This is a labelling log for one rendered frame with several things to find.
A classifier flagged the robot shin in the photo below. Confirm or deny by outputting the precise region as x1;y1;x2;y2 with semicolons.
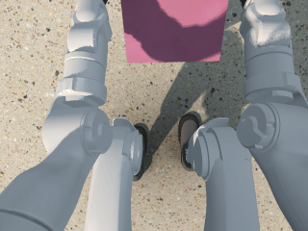
112;117;138;176
185;117;252;172

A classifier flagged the carton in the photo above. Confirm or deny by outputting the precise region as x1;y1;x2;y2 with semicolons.
120;0;228;64

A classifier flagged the robot right forearm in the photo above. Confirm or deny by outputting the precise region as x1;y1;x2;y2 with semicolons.
239;0;308;110

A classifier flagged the right robot shin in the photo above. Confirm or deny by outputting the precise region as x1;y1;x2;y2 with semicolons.
185;117;252;172

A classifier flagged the robot right upper arm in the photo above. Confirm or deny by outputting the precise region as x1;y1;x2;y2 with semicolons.
236;101;308;231

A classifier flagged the robot left upper arm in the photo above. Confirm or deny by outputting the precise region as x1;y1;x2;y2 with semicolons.
0;106;114;231

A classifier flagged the left robot shin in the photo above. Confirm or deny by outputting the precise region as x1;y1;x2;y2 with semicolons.
112;117;138;176

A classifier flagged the robot left forearm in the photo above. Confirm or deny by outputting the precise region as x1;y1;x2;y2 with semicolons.
41;0;113;140

